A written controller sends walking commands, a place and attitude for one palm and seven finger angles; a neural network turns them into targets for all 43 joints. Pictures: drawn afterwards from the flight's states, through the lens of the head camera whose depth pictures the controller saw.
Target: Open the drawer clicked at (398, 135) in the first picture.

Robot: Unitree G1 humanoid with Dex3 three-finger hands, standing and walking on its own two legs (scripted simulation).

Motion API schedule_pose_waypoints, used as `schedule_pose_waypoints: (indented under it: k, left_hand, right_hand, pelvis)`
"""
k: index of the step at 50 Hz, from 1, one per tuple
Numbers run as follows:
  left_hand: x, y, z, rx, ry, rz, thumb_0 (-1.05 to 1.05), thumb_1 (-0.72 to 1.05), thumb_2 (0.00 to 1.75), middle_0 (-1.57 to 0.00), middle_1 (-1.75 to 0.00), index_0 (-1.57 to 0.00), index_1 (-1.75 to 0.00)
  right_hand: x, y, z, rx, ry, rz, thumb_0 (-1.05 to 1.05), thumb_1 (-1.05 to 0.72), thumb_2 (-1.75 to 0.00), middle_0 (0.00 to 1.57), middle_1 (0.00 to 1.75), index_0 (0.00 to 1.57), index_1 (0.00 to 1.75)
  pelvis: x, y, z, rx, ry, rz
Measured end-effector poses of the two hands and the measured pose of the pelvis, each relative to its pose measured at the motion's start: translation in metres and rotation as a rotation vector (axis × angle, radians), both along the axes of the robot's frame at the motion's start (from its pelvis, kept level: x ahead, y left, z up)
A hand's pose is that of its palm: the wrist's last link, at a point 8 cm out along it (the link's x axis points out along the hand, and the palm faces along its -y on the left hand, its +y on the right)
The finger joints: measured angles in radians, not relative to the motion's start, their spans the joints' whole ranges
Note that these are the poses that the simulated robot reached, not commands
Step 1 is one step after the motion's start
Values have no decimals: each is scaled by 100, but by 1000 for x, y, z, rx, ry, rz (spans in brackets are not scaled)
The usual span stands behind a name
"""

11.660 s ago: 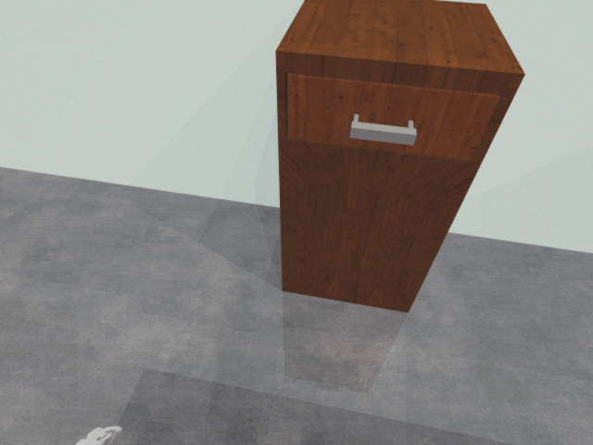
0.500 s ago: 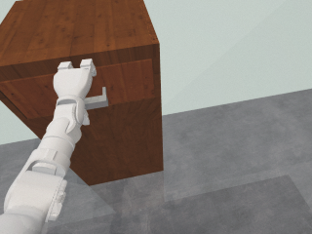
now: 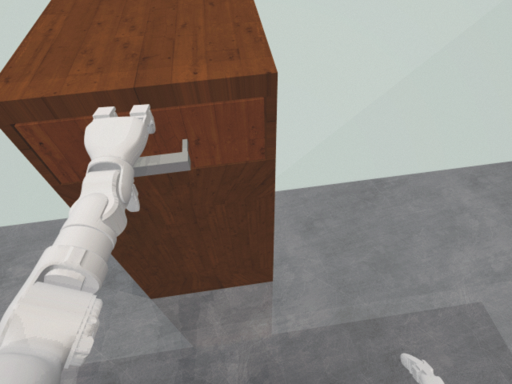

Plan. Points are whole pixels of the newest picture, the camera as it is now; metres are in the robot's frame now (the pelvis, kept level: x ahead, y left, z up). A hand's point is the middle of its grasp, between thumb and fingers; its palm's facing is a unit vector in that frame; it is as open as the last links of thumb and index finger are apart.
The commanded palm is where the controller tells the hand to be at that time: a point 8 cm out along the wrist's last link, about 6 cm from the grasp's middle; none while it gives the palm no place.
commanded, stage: move the hooked fingers above the handle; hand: left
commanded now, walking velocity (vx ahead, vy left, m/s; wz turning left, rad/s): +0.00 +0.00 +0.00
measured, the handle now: (153, 156) +0.51 +0.23 +0.04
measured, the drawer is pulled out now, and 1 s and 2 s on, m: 0.00 0.00 0.00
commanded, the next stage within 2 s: lift the fingers back up to retry in 0.62 s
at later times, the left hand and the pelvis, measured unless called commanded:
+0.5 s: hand (123, 153) +0.45 +0.25 +0.11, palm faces +0.15 +0.03 -0.99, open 13.8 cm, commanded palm +0.42 +0.23 +0.16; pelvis +0.01 +0.01 +0.00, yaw -2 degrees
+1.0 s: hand (164, 145) +0.47 +0.18 +0.11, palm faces +0.12 +0.04 -0.99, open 13.8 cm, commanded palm +0.44 +0.20 +0.16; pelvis +0.01 +0.01 +0.00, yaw -2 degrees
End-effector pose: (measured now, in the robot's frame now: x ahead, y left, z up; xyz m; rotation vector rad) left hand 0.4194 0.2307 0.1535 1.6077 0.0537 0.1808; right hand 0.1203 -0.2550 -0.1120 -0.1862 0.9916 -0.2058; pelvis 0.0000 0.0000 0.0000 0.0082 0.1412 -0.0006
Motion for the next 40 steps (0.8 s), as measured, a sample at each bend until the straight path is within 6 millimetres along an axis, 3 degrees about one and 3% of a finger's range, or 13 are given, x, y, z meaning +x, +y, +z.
schedule_pose_waypoints:
  k: [3, 6, 12, 16, 19, 23, 26, 29, 32, 35, 38, 40]
  left_hand:
    - [7, 6, 11, 9, 7, 50, 0, -49, 30, -32, -120, -32, -120]
    - [16, -1, 16, -14, 52, 58, 0, -49, 30, -32, -120, -32, -120]
    - [31, -35, 0, -75, 147, -72, 0, -49, 30, -31, -120, -31, -120]
    - [28, -49, -10, -111, 94, -171, 0, -49, 30, -32, -120, -31, -120]
    - [22, -40, -10, -105, 6, -155, 0, -49, 30, -32, -120, -32, -120]
    - [11, -8, -1, -45, -74, -21, 0, -49, 30, -32, -120, -32, -120]
    - [3, 18, 7, -15, -57, 109, 0, -49, 30, -32, -120, -32, -120]
    - [-3, 26, 9, -23, 30, 174, 0, -49, 30, -31, -120, -31, -120]
    - [-3, 9, 4, -38, 124, 110, -1, -49, 30, -31, -120, -31, -120]
    - [1, -28, -2, -51, 175, -55, -1, -49, 30, -31, -120, -31, -120]
    - [7, -64, -3, -90, 142, -219, -1, -49, 30, -32, -120, -32, -120]
    - [12, -76, 0, -114, 76, -267, 0, -49, 30, -32, -120, -32, -120]
  right_hand:
    - [-8, 2, -6, 9, 41, -2, 1, -91, -90, 20, 30, 21, 30]
    - [-18, 3, -10, 14, 80, -14, 1, -91, -90, 21, 30, 21, 30]
    - [-36, 3, -10, 8, 109, -62, 1, -91, -89, 21, 30, 21, 30]
    - [-43, 3, -9, 8, 108, -90, 1, -91, -90, 21, 30, 21, 30]
    - [-45, 5, -11, 22, 107, -97, 1, -91, -90, 20, 30, 20, 29]
    - [-40, 10, -13, 51, 110, -79, 1, -91, -90, 20, 30, 20, 29]
    - [-30, 12, -14, 63, 105, -59, 1, -91, -90, 20, 30, 20, 29]
    - [-15, 13, -11, 55, 86, -31, 1, -91, -90, 21, 30, 20, 29]
    - [2, 12, -4, 22, 46, 0, 1, -91, -90, 21, 30, 21, 30]
    - [17, 11, 3, -10, -10, 24, 1, -91, -90, 21, 30, 21, 30]
    - [25, 11, 9, -25, -57, 23, 1, -91, -90, 21, 30, 21, 30]
    - [25, 12, 10, -23, -73, 14, 1, -91, -90, 20, 30, 21, 29]
  pelvis:
    - [1, 1, 1, -3, 7, 11]
    - [4, 3, 1, -4, 9, 14]
    - [10, 8, 1, -2, 15, -10]
    - [13, 10, 0, 0, 22, -35]
    - [15, 11, 0, 0, 23, -47]
    - [15, 11, 1, -1, 19, -44]
    - [14, 11, 2, -4, 12, -29]
    - [12, 11, 3, -6, -3, -2]
    - [10, 12, 3, -7, -16, 21]
    - [7, 13, 2, -6, -20, 29]
    - [5, 13, 0, -3, -16, 16]
    - [4, 12, -1, -1, -7, 2]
